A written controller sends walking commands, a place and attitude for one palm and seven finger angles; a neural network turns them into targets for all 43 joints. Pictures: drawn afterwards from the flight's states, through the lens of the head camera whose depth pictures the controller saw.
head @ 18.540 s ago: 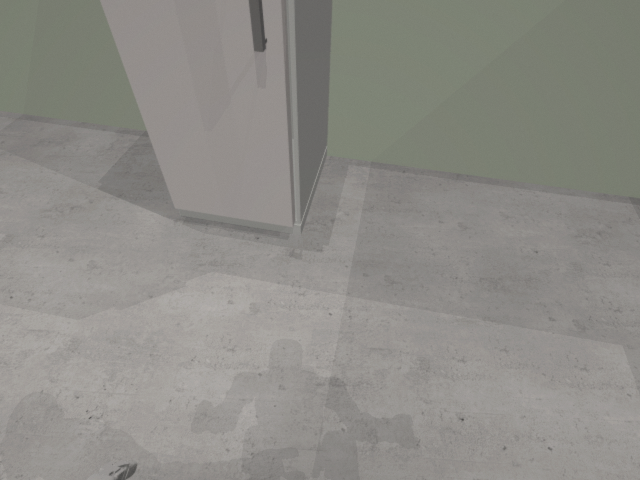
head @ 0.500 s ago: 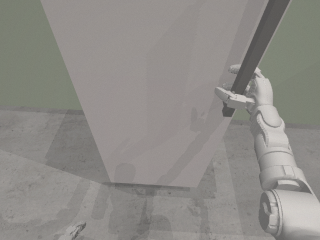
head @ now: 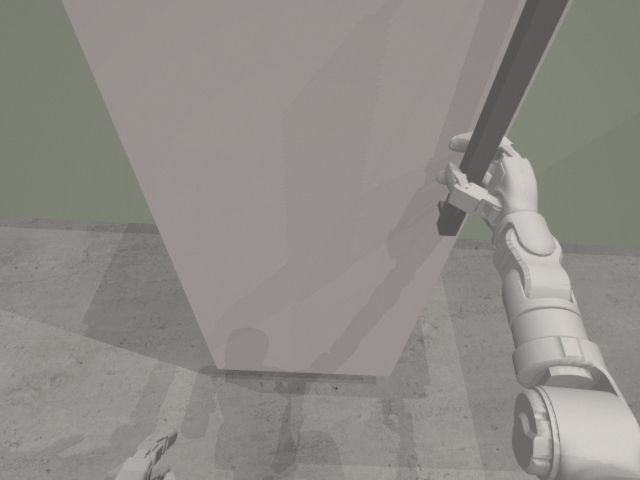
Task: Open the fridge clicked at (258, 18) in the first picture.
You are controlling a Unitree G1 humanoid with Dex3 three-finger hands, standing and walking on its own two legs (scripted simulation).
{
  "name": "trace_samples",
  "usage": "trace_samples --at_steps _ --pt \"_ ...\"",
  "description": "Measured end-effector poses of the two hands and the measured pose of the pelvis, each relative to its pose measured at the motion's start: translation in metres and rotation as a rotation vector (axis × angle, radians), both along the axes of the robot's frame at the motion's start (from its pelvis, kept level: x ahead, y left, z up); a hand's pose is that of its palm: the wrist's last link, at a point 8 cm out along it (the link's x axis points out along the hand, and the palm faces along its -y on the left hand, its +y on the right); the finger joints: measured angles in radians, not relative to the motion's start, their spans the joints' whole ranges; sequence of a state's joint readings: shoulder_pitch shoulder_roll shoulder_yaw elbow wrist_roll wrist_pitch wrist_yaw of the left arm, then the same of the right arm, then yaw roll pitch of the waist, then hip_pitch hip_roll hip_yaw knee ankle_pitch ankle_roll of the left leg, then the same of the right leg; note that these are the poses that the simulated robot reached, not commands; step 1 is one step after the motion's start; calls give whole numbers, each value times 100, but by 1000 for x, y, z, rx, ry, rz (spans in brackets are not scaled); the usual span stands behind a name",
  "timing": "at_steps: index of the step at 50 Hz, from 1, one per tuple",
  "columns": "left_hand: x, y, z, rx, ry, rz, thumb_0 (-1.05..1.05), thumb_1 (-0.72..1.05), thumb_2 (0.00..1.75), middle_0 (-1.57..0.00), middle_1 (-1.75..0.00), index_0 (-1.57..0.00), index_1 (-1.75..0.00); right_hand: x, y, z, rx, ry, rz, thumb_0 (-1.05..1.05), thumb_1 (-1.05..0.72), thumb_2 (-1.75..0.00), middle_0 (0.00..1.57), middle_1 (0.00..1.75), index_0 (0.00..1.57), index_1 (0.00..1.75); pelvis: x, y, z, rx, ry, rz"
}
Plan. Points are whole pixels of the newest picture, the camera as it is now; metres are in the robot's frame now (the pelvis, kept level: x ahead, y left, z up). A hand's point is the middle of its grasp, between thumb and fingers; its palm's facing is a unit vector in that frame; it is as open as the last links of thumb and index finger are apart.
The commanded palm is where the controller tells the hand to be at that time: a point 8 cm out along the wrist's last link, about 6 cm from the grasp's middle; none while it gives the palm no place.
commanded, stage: grip the handle and tug to test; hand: right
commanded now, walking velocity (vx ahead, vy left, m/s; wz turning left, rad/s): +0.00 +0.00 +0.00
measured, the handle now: (504, 73) +0.49 -0.15 +0.28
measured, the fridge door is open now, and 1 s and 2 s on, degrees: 0 13 40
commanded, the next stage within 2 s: pull the door a little, standing still in 0.44 s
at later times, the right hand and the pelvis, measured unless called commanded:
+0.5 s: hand (457, 197) +0.42 -0.12 +0.15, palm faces -0.03 +1.00 +0.00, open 6.0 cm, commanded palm +0.37 -0.17 +0.16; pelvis +0.02 +0.00 +0.00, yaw +2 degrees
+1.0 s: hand (459, 258) +0.33 -0.11 +0.15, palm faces -0.03 +0.99 -0.11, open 6.4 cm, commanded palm +0.30 -0.17 +0.16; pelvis +0.01 +0.00 +0.00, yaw +1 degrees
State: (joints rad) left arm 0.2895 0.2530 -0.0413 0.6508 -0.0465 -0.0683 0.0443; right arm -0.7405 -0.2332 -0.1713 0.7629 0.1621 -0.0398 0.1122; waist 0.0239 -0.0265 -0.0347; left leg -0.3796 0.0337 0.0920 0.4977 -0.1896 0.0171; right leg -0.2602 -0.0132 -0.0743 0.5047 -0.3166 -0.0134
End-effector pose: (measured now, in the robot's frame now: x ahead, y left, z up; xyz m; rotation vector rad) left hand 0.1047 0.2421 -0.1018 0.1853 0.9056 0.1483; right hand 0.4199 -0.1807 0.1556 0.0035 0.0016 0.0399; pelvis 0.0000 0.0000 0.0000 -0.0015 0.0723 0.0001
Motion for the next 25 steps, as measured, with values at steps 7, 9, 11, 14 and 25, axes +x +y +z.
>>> trace_samples --at_steps 7,9,11,14,25 --pt "0 -2 -1 -9 -1 -2 1 90 90 -20 -30 -21 -30 -1 1 0 -1 0 -9 1 -69 -81 38 140 39 140 1 -1 0 -1 0 5" --pt "1 -3 0 -15 -7 4 1 90 90 -20 -30 -21 -30 -1 1 0 -1 0 -12 1 -70 -81 37 140 37 140 3 -1 0 -1 -1 10" --pt "1 -3 0 -20 -12 9 1 90 90 -20 -30 -21 -30 -2 2 0 -2 -2 -14 1 -71 -80 35 140 36 140 4 -1 1 -1 -2 15" --pt "3 -3 1 -23 -16 17 1 90 90 -20 -30 -21 -30 -2 2 0 -2 -3 -12 1 -72 -79 34 140 34 140 7 -2 1 0 -5 22" --pt "29 -2 8 -32 -59 25 1 90 90 -20 -30 -21 -30 -17 3 -1 -5 -21 -6 0 -73 -75 31 140 30 140 25 -3 3 7 -14 36"
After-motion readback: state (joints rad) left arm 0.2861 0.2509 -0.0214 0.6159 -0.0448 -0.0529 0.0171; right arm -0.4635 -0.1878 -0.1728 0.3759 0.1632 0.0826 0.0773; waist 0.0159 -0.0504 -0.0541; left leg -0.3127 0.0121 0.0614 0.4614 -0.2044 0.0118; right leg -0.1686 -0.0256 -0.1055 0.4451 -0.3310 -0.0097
